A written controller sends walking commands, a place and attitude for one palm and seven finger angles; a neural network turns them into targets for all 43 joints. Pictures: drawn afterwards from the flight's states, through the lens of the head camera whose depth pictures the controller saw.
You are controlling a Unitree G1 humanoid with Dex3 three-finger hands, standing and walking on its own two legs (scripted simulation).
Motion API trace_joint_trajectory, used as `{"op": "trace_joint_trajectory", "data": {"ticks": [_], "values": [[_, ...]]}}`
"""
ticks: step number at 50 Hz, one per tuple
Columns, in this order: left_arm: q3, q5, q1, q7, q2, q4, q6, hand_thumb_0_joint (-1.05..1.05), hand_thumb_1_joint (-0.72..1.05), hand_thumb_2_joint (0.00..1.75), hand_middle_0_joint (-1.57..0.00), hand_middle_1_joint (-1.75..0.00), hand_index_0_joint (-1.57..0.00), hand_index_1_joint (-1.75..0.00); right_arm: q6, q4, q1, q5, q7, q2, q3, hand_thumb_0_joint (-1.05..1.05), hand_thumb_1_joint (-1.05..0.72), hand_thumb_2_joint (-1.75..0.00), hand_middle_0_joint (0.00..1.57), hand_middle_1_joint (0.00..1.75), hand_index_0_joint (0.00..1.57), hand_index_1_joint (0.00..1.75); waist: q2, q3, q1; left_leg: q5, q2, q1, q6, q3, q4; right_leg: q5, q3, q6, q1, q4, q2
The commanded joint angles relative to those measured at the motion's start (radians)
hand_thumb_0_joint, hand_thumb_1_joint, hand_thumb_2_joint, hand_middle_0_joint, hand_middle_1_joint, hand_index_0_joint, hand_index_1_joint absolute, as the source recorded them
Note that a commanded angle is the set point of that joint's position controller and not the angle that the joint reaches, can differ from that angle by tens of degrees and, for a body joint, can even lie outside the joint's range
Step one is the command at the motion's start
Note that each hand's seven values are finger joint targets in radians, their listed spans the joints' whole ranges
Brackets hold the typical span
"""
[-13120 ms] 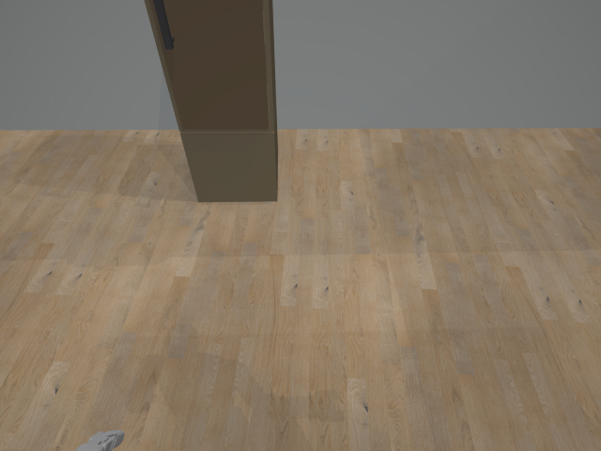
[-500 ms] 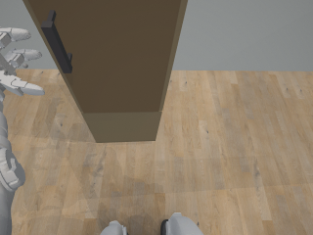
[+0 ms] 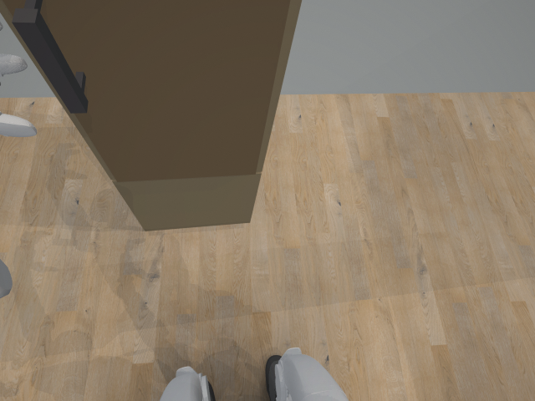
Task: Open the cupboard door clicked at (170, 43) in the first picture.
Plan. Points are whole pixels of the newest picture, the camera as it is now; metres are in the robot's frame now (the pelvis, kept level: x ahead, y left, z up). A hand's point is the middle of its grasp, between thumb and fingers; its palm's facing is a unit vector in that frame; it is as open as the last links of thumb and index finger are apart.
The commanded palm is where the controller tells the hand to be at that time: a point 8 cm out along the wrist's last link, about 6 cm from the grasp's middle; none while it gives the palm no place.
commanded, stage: move the hooked fingers beside the handle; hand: left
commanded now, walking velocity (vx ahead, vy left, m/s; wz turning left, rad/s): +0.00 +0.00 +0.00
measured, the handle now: (58, 55) +0.57 +0.21 +0.10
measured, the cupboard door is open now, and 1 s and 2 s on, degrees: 0 0 0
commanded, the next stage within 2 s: slide the fingers in behind the handle in 1.24 s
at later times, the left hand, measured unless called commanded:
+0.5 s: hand out of the picture +0.52 +0.28 +0.11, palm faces +0.01 -1.00 +0.00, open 13.9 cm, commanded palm +0.49 +0.32 +0.10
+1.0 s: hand out of the picture +0.51 +0.27 +0.11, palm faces +0.01 -1.00 -0.01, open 13.9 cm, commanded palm +0.50 +0.32 +0.10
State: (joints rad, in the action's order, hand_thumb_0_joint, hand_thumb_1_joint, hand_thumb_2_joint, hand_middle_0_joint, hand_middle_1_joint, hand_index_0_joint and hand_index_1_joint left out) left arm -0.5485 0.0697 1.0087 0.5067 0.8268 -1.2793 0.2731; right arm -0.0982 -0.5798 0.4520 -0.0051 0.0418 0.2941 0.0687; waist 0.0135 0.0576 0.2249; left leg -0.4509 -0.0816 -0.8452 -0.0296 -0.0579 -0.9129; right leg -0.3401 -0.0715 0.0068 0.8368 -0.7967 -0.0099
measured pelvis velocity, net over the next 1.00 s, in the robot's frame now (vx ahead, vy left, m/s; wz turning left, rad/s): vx -0.01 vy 0.00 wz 0.01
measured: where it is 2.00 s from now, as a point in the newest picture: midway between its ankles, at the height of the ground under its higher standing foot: outside the picture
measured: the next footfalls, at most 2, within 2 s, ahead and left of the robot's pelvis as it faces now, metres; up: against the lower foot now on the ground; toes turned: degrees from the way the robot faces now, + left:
none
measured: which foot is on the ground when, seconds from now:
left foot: down 0.00-1.00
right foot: down 0.00-1.00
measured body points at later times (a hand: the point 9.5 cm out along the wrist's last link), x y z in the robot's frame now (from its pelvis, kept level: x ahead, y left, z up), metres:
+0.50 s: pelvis +0.01 +0.00 +0.00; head +0.15 +0.04 +0.43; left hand +0.51 +0.33 +0.11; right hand +0.00 -0.27 -0.10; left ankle -0.02 +0.09 -0.69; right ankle +0.01 -0.13 -0.69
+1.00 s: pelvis -0.01 +0.00 +0.00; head +0.14 +0.03 +0.42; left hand +0.50 +0.32 +0.11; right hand -0.02 -0.27 -0.10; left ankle -0.02 +0.09 -0.69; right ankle +0.01 -0.13 -0.69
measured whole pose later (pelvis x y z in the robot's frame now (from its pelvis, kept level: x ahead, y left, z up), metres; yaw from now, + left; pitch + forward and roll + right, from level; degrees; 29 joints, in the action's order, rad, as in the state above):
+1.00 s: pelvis -0.01 +0.00 +0.00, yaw +1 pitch +21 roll -4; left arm -0.51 0.08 1.01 0.48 0.80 -1.28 0.29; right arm -0.10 -0.58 0.42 -0.01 0.04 0.30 0.07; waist 0.02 0.06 0.22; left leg -0.45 -0.08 -0.85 -0.03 -0.04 -0.94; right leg -0.34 -0.08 0.00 0.83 -0.82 -0.01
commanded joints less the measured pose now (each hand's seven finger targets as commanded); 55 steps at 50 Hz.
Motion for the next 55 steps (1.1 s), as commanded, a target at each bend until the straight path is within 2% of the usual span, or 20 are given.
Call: {"op": "trace_joint_trajectory", "data": {"ticks": [1,4,7,8,13,20,21,23,26,27,28,31,35,38,42,46,48,52,53,55], "values": [[-0.037,0.032,0.405,0.009,0.345,0.254,0.078,0.0,-0.5,0.3,-0.3,-1.2,-0.3,-1.2,0.005,0.031,0.194,0.007,0.007,0.203,-0.079,0.0,-0.9,-0.9,0.2,0.3,0.2,0.3,0.239,0.537,-0.037,0.598,0.036,0.412,0.001,0.1,0.068,0.384,0.03,-0.023,-0.223,0.038,-0.048],[0.035,0.044,0.396,0.014,0.229,0.259,0.069,0.0,-0.5,0.3,-0.3,-1.2,-0.3,-1.2,0.0,0.021,0.196,0.008,0.003,0.198,-0.083,0.0,-0.9,-0.9,0.2,0.3,0.2,0.3,0.253,0.501,-0.018,0.66,0.024,0.484,0.007,0.116,0.066,0.352,0.016,-0.023,-0.141,0.049,-0.052],[0.043,0.057,0.381,0.019,0.207,0.223,0.05,0.0,-0.5,0.3,-0.3,-1.2,-0.3,-1.2,-0.004,0.011,0.197,0.008,0.001,0.201,-0.085,0.0,-0.9,-0.9,0.2,0.3,0.2,0.3,0.223,0.48,-0.012,0.632,0.024,0.466,0.007,0.115,0.067,0.335,0.013,-0.02,-0.132,0.055,-0.054],[0.027,0.061,0.379,0.016,0.224,0.209,0.044,0.0,-0.5,0.3,-0.3,-1.2,-0.3,-1.2,-0.004,0.009,0.197,0.009,0.003,0.203,-0.084,0.0,-0.9,-0.9,0.2,0.3,0.2,0.3,0.179,0.461,-0.008,0.601,0.027,0.427,0.001,0.11,0.069,0.347,0.015,-0.019,-0.157,0.056,-0.053],[0.034,0.042,0.388,-0.007,0.231,0.229,0.052,0.0,-0.5,0.3,-0.3,-1.2,-0.3,-1.2,-0.004,0.019,0.188,0.01,0.001,0.197,-0.079,0.0,-0.9,-0.9,0.2,0.3,0.2,0.3,0.204,0.467,-0.017,0.616,0.031,0.419,0.005,0.111,0.069,0.358,0.016,-0.022,-0.165,0.043,-0.048],[-0.024,0.044,0.413,-0.033,0.286,0.317,0.099,0.0,-0.5,0.3,-0.3,-1.2,-0.3,-1.2,-0.003,0.032,0.179,0.012,-0.004,0.195,-0.085,0.0,-0.9,-0.9,0.2,0.3,0.2,0.3,0.257,0.579,-0.039,0.707,0.028,0.486,0.016,0.117,0.052,0.415,0.022,-0.024,-0.211,0.024,-0.051],[-0.042,0.045,0.382,-0.031,0.302,0.306,0.097,0.0,-0.5,0.3,-0.3,-1.2,-0.3,-1.2,-0.001,0.032,0.177,0.013,-0.005,0.196,-0.087,0.0,-0.9,-0.9,0.2,0.3,0.2,0.3,0.234,0.579,-0.047,0.709,0.028,0.478,0.015,0.118,0.053,0.421,0.02,-0.025,-0.226,0.024,-0.051],[-0.026,0.046,0.336,-0.022,0.281,0.268,0.08,0.0,-0.5,0.3,-0.3,-1.2,-0.3,-1.2,-0.003,0.038,0.166,0.007,-0.007,0.194,-0.085,0.0,-0.9,-0.9,0.2,0.3,0.2,0.3,0.193,0.536,-0.047,0.656,0.034,0.425,0.005,0.104,0.059,0.423,0.022,-0.022,-0.25,0.033,-0.051],[0.002,0.048,0.321,-0.007,0.254,0.24,0.057,0.0,-0.5,0.3,-0.3,-1.2,-0.3,-1.2,-0.011,0.038,0.162,0.003,-0.004,0.195,-0.082,0.0,-0.9,-0.9,0.2,0.3,0.2,0.3,0.2,0.482,-0.044,0.634,0.035,0.417,0.004,0.104,0.067,0.396,0.018,-0.019,-0.217,0.041,-0.049],[0.037,0.05,0.311,-0.001,0.212,0.216,0.046,0.0,-0.5,0.3,-0.3,-1.2,-0.3,-1.2,-0.011,0.041,0.158,0.0,-0.005,0.194,-0.079,0.0,-0.9,-0.9,0.2,0.3,0.2,0.3,0.189,0.453,-0.031,0.6,0.037,0.398,0.0,0.096,0.07,0.383,0.018,-0.018,-0.202,0.047,-0.05],[0.029,0.05,0.326,0.0,0.229,0.213,0.044,0.0,-0.5,0.3,-0.3,-1.2,-0.3,-1.2,-0.012,0.038,0.16,0.0,-0.002,0.197,-0.078,0.0,-0.9,-0.9,0.2,0.3,0.2,0.3,0.161,0.432,-0.028,0.566,0.038,0.37,-0.002,0.097,0.074,0.373,0.017,-0.018,-0.211,0.047,-0.05],[0.077,0.056,0.394,0.004,0.173,0.241,0.06,0.0,-0.5,0.3,-0.3,-1.2,-0.3,-1.2,-0.009,0.028,0.163,0.003,0.003,0.194,-0.08,0.0,-0.9,-0.9,0.2,0.3,0.2,0.3,0.203,0.441,-0.005,0.574,0.033,0.424,0.005,0.111,0.074,0.335,0.013,-0.021,-0.154,0.048,-0.05],[0.044,0.073,0.425,-0.002,0.199,0.27,0.093,0.0,-0.5,0.3,-0.3,-1.2,-0.3,-1.2,-0.002,0.016,0.17,0.007,0.004,0.198,-0.081,0.0,-0.9,-0.9,0.2,0.3,0.2,0.3,0.198,0.501,-0.01,0.592,0.031,0.453,0.009,0.121,0.066,0.338,0.017,-0.025,-0.163,0.039,-0.052],[0.03,0.061,0.431,-0.014,0.223,0.22,0.085,0.0,-0.5,0.3,-0.3,-1.2,-0.3,-1.2,0.003,0.012,0.163,0.006,0.005,0.198,-0.077,0.0,-0.9,-0.9,0.2,0.3,0.2,0.3,0.168,0.462,-0.006,0.49,0.039,0.376,-0.001,0.108,0.069,0.309,0.023,-0.02,-0.184,0.046,-0.049],[0.013,0.027,0.404,-0.032,0.28,0.192,0.069,0.0,-0.5,0.3,-0.3,-1.2,-0.3,-1.2,0.005,0.026,0.159,0.003,0.01,0.197,-0.068,0.0,-0.9,-0.9,0.2,0.3,0.2,0.3,0.199,0.454,-0.027,0.459,0.047,0.32,-0.002,0.1,0.07,0.307,0.03,-0.022,-0.208,0.037,-0.043],[-0.01,0.023,0.413,-0.038,0.315,0.226,0.083,0.0,-0.5,0.3,-0.3,-1.2,-0.3,-1.2,0.008,0.035,0.163,0.005,0.009,0.198,-0.069,0.0,-0.9,-0.9,0.2,0.3,0.2,0.3,0.212,0.51,-0.032,0.499,0.042,0.35,0.002,0.102,0.062,0.334,0.03,-0.022,-0.221,0.027,-0.047],[-0.008,0.03,0.433,-0.03,0.32,0.216,0.082,0.0,-0.5,0.3,-0.3,-1.2,-0.3,-1.2,0.009,0.035,0.163,0.002,0.011,0.201,-0.069,0.0,-0.9,-0.9,0.2,0.3,0.2,0.3,0.166,0.489,-0.016,0.448,0.044,0.306,-0.007,0.094,0.063,0.323,0.037,-0.016,-0.24,0.036,-0.048],[0.009,0.027,0.463,-0.009,0.332,0.144,0.061,0.0,-0.5,0.3,-0.3,-1.2,-0.3,-1.2,0.012,0.029,0.164,-0.005,0.019,0.208,-0.059,0.0,-0.9,-0.9,0.2,0.3,0.2,0.3,0.147,0.423,0.005,0.356,0.046,0.235,-0.013,0.091,0.066,0.262,0.041,-0.013,-0.217,0.047,-0.046],[0.005,0.024,0.457,-0.004,0.343,0.136,0.057,0.0,-0.5,0.3,-0.3,-1.2,-0.3,-1.2,0.014,0.029,0.166,-0.005,0.02,0.208,-0.058,0.0,-0.9,-0.9,0.2,0.3,0.2,0.3,0.152,0.427,0.002,0.351,0.046,0.228,-0.014,0.089,0.064,0.258,0.043,-0.014,-0.222,0.046,-0.046],[0.011,0.018,0.474,0.004,0.345,0.185,0.069,0.0,-0.5,0.3,-0.3,-1.2,-0.3,-1.2,0.015,0.027,0.178,0.0,0.023,0.206,-0.06,0.0,-0.9,-0.9,0.2,0.3,0.2,0.3,0.234,0.503,-0.008,0.429,0.044,0.312,-0.005,0.101,0.06,0.285,0.036,-0.02,-0.199,0.03,-0.045]]}}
